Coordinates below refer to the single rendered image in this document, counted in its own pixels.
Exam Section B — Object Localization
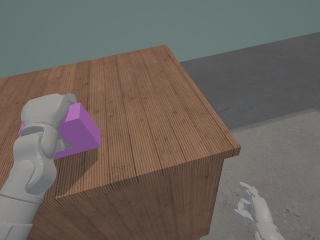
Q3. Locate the robot left forearm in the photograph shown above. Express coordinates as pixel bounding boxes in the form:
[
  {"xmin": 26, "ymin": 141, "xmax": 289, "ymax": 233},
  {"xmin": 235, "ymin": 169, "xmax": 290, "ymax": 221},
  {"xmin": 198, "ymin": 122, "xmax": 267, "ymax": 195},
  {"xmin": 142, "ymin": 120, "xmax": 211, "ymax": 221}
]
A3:
[{"xmin": 0, "ymin": 123, "xmax": 58, "ymax": 240}]

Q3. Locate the robot left hand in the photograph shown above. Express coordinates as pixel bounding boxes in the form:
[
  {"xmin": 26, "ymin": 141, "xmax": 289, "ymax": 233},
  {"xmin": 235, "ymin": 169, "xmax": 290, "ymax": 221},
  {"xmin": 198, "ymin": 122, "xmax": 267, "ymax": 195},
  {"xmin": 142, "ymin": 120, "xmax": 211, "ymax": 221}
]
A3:
[{"xmin": 20, "ymin": 93, "xmax": 77, "ymax": 153}]

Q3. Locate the table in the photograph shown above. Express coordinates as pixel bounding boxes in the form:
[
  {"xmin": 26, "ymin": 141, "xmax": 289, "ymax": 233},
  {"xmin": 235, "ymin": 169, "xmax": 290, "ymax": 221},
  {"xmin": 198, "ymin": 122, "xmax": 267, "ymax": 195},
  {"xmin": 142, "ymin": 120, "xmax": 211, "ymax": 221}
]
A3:
[{"xmin": 0, "ymin": 44, "xmax": 241, "ymax": 240}]

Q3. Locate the sponge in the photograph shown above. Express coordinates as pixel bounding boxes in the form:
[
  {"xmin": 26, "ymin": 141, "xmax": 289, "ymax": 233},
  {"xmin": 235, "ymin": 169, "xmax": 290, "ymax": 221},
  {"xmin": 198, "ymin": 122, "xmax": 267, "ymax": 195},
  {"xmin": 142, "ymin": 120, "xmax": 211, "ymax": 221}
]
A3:
[{"xmin": 18, "ymin": 102, "xmax": 101, "ymax": 160}]

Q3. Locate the robot right forearm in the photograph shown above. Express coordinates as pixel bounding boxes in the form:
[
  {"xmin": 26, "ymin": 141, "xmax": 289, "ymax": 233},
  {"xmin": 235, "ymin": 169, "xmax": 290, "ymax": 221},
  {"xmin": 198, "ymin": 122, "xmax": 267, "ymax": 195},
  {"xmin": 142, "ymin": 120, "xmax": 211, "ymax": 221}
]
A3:
[{"xmin": 254, "ymin": 221, "xmax": 285, "ymax": 240}]

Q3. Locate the robot right hand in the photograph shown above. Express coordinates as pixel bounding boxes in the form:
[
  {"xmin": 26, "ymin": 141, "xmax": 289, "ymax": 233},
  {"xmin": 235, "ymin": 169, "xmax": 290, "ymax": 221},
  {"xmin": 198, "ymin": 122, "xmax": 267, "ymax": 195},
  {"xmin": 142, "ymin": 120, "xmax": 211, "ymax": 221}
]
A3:
[{"xmin": 234, "ymin": 182, "xmax": 273, "ymax": 230}]

